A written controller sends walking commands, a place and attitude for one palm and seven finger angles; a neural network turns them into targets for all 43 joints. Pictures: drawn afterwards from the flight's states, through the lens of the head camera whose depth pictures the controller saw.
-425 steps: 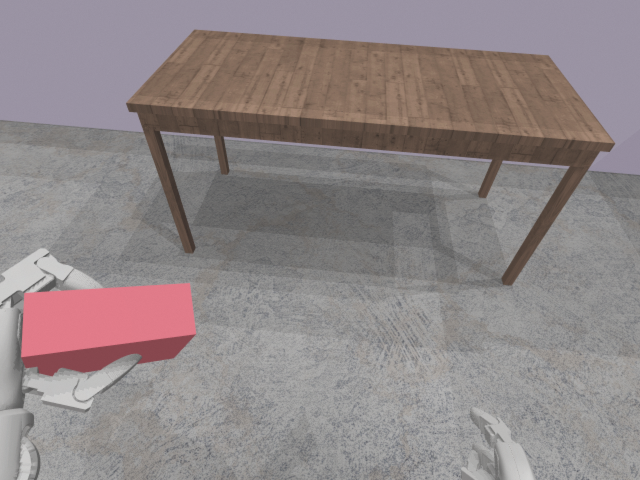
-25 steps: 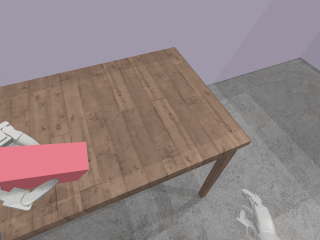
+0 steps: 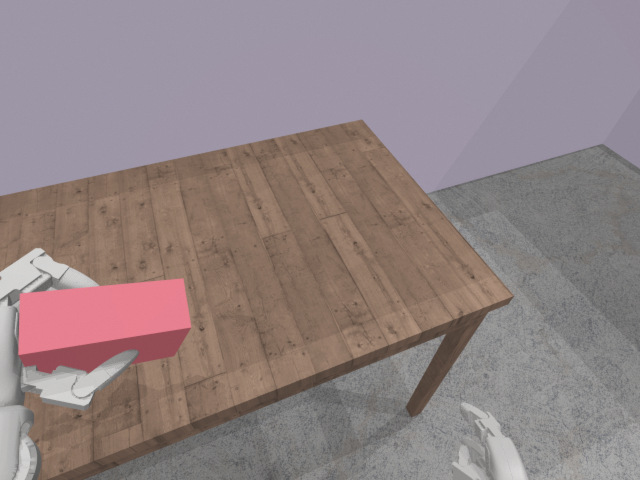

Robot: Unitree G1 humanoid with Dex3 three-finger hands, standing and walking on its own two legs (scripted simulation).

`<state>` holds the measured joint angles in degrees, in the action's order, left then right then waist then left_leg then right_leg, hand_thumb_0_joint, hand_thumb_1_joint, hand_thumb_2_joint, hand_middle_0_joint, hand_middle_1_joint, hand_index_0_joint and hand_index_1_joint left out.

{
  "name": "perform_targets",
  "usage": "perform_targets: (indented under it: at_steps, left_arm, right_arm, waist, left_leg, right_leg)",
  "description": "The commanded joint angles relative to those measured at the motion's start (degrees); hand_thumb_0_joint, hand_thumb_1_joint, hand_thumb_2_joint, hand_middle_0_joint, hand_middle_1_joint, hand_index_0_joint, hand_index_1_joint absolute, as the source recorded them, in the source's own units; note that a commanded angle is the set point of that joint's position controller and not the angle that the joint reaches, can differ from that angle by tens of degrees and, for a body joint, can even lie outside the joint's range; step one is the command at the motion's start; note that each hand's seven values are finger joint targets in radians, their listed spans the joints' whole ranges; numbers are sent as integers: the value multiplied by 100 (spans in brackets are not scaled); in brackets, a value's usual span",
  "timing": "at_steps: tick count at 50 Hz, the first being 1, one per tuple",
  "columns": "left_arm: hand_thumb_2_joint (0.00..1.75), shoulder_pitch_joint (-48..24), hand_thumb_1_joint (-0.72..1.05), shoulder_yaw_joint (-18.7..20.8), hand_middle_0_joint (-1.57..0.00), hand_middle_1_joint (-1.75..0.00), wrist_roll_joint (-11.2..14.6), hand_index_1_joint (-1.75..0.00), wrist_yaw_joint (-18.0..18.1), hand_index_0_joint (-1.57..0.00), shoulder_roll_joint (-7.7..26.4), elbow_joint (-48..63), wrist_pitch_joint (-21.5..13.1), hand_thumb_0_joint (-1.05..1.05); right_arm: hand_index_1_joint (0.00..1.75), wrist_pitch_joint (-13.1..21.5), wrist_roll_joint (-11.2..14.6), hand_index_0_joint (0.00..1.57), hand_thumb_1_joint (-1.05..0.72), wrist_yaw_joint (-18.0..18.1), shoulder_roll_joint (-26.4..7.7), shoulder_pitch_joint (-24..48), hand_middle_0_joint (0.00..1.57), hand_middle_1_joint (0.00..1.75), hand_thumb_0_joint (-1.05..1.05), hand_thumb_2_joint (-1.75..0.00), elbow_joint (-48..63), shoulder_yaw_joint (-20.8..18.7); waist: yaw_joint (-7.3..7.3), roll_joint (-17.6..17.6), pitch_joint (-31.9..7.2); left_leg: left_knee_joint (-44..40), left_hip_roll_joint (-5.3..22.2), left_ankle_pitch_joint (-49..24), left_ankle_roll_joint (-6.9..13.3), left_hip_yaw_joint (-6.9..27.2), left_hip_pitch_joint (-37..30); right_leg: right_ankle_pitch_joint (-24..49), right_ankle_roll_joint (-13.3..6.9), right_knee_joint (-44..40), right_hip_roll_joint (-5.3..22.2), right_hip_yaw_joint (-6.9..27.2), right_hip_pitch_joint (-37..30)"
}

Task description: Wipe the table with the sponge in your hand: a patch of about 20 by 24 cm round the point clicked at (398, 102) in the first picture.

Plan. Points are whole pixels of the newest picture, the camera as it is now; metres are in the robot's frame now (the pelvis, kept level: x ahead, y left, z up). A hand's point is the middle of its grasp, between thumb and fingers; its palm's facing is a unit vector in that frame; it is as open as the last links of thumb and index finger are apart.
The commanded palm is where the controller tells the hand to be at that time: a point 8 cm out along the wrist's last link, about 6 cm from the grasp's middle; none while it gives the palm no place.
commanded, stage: look again from close up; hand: left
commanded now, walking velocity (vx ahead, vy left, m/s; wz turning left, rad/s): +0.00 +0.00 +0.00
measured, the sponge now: (134, 326) +0.23 +0.21 +0.13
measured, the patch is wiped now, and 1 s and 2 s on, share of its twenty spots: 0.00 0.00 0.00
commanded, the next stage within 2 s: shuffle to correct the standing spot in 0.30 s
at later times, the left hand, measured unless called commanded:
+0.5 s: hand (61, 301) +0.24 +0.28 +0.15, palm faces +0.42 -0.78 -0.46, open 9.4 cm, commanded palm +0.17 +0.29 +0.17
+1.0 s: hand (102, 408) +0.14 +0.19 +0.16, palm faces +0.34 -0.85 -0.40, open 9.4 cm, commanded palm +0.07 +0.25 +0.17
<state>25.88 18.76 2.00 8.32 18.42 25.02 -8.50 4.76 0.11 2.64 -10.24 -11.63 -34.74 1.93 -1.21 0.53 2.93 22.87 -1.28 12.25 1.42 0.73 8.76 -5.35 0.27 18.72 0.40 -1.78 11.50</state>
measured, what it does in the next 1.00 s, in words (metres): lifts its left foot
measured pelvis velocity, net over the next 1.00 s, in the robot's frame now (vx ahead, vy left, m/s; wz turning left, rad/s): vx -0.08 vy -0.04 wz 0.06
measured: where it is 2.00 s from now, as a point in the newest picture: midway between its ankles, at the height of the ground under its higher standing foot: outside the picture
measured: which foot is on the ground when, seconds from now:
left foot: down 0.00-0.90, up 0.92-1.00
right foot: down 0.00-1.00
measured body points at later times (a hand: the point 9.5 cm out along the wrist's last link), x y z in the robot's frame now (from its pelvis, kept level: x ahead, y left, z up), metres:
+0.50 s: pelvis +0.03 +0.00 -0.01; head +0.08 +0.03 +0.44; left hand +0.21 +0.32 +0.17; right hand +0.21 -0.24 -0.08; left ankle +0.00 +0.10 -0.74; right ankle +0.05 -0.12 -0.74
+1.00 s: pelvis -0.08 -0.04 -0.02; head -0.01 -0.03 +0.43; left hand +0.12 +0.23 +0.18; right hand +0.12 -0.26 -0.11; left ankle -0.08 +0.10 -0.72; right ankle +0.00 -0.13 -0.75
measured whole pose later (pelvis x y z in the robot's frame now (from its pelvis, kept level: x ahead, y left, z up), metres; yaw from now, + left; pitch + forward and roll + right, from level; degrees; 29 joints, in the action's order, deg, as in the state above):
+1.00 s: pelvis -0.08 -0.04 -0.02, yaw +3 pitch +2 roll +2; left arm 23.9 19.5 5.4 6.2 24.0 32.4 -12.7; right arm 6.3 1.5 -1.1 -12.3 -9.7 -32.6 -0.4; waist -0.8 -3.1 6.3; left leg 47.5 -1.4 21.7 -0.3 2.2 25.7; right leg -10.9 -2.7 34.4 1.0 -1.9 25.8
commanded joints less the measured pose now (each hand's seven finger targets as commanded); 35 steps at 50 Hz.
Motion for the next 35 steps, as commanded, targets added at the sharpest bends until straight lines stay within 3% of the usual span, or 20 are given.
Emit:
perform_targets:
  at_steps: [1,2,3,4,5,6,8,10,12,14,15,16,19,20,21,23,26,29,33,35]
  left_arm:
    - [130,-4302,10,2140,-120,-160,-418,-160,-63,-120,2722,744,-1059,0]
    - [130,-3220,10,1854,-120,-160,-284,-160,-17,-120,2622,385,-935,0]
    - [130,-2646,10,1766,-120,-160,-154,-160,-8,-120,2574,-72,-903,0]
    - [130,-2227,10,1683,-120,-160,-59,-160,-112,-120,2522,7,-984,0]
    - [130,-1558,10,1479,-120,-160,71,-160,-216,-120,2180,-313,-928,0]
    - [130,-1084,10,1123,-120,-160,135,-160,-293,-120,1852,113,-1022,0]
    - [130,-381,10,602,-120,-160,277,-160,-332,-120,1327,680,-1140,0]
    - [130,81,10,441,-120,-160,348,-160,-270,-120,1123,659,-1091,0]
    - [130,-106,10,862,-120,-160,274,-160,-146,-120,1527,913,-1091,0]
    - [130,-323,10,1362,-120,-160,248,-160,-45,-120,1930,1001,-1135,0]
    - [130,-587,10,1806,-120,-160,221,-160,26,-120,2524,1263,-1161,0]
    - [130,-495,10,1631,-120,-160,232,-160,13,-120,2190,1148,-1175,0]
    - [130,-583,10,1578,-120,-160,269,-160,62,-120,2233,1532,-1168,0]
    - [130,-653,10,1679,-120,-160,270,-160,97,-120,2424,1758,-1129,0]
    - [130,-577,10,1432,-120,-160,262,-160,87,-120,2137,1866,-1130,0]
    - [130,-370,10,1257,-120,-160,275,-160,105,-120,1949,1968,-1130,0]
    - [130,-196,10,995,-120,-160,257,-160,91,-120,1562,1819,-1109,0]
    - [130,-269,10,989,-120,-160,279,-160,46,-120,1463,1337,-1045,0]
    - [130,-707,10,987,-120,-160,299,-160,-58,-120,1438,1014,-958,0]
    - [130,-919,10,1132,-120,-160,270,-160,-62,-120,1649,1117,-921,0]
  right_arm:
    - [30,577,401,20,-90,481,-500,-110,20,30,0,-90,1089,-126]
    - [30,672,210,20,-90,222,-703,223,20,30,0,-90,843,0]
    - [30,682,140,20,-90,109,-1029,389,20,30,0,-90,800,-136]
    - [30,739,25,20,-90,12,-1058,268,20,30,0,-90,855,-228]
    - [30,765,1,20,-90,-95,-1102,484,20,30,0,-90,776,-247]
    - [30,825,23,20,-90,-164,-1080,112,20,30,0,-90,890,-271]
    - [30,987,116,20,-90,-360,-1086,24,20,30,0,-90,932,-276]
    - [30,1068,191,20,-90,-460,-1037,197,20,30,0,-90,829,-275]
    - [30,1072,175,20,-90,-414,-1131,61,20,30,0,-90,864,-410]
    - [30,1020,137,20,-90,-329,-1154,87,20,30,0,-90,788,-456]
    - [30,963,123,20,-90,-273,-1242,217,20,30,0,-90,795,-459]
    - [30,910,81,20,-90,-214,-1100,139,20,30,0,-90,755,-451]
    - [30,880,61,20,-90,-174,-1134,153,20,30,0,-90,805,-452]
    - [30,887,84,20,-90,-159,-1185,243,20,30,0,-90,849,-444]
    - [30,896,83,20,-90,-153,-1092,110,20,30,0,-90,843,-420]
    - [30,970,92,20,-90,-202,-1135,39,20,30,0,-90,873,-407]
    - [30,965,111,20,-90,-252,-1136,-54,20,30,0,-90,828,-477]
    - [30,835,145,20,-90,-243,-1118,42,20,30,0,-90,825,-576]
    - [30,628,107,20,-90,-211,-1038,230,20,30,0,-90,883,-602]
    - [30,595,88,20,-90,-220,-1002,403,20,30,0,-90,923,-577]
  waist:
    - [124,186,-812]
    - [41,-518,-597]
    - [-128,-548,-506]
    - [-144,-503,-777]
    - [-103,122,-1014]
    - [-143,321,-945]
    - [-185,674,-948]
    - [-185,686,-1022]
    - [-175,-200,-1126]
    - [-137,-780,-1282]
    - [-109,-438,-1457]
    - [-80,-552,-1422]
    - [-106,267,-1564]
    - [-109,565,-1813]
    - [-117,789,-1766]
    - [-180,1008,-1698]
    - [-186,713,-1649]
    - [-158,211,-1471]
    - [-114,253,-1182]
    - [-150,588,-1092]
  left_leg:
    - [-554,979,1613,314,799,1952]
    - [-573,651,1068,173,612,1400]
    - [-268,452,645,103,404,878]
    - [0,307,290,48,282,627]
    - [-34,342,387,24,206,395]
    - [-31,309,275,16,200,732]
    - [128,246,-153,43,224,686]
    - [56,314,-689,51,287,354]
    - [151,336,-1203,-31,345,497]
    - [197,319,-1331,-81,405,527]
    - [165,306,-1261,-52,425,412]
    - [157,319,-1444,-77,402,524]
    - [341,266,-1851,-109,399,467]
    - [380,285,-2089,-119,438,260]
    - [456,317,-2586,-172,438,264]
    - [631,356,-3301,-225,497,228]
    - [619,561,-4218,-318,648,32]
    - [427,800,-4082,-320,757,37]
    - [-24,1274,-3985,-218,909,109]
    - [-224,1476,-3720,-52,982,155]
  right_leg:
    - [-1460,181,904,130,270,-988]
    - [-1701,65,285,179,264,-350]
    - [-1427,-98,-18,200,479,122]
    - [-1037,-237,-112,291,732,165]
    - [-1081,-291,10,337,772,244]
    - [-752,-297,44,417,718,25]
    - [-281,-356,168,474,828,1]
    - [222,-301,399,350,641,16]
    - [922,-211,496,390,518,-262]
    - [1234,-185,577,425,512,-495]
    - [1178,-173,678,411,590,-536]
    - [1414,-166,720,476,442,-728]
    - [1852,-206,830,573,524,-898]
    - [1871,-213,931,538,572,-899]
    - [2068,-200,939,572,445,-930]
    - [2293,-195,1022,565,429,-797]
    - [1972,-135,1162,515,317,-486]
    - [1328,-69,1205,507,353,-137]
    - [-177,17,1714,424,346,412]
    - [-881,37,2143,363,414,641]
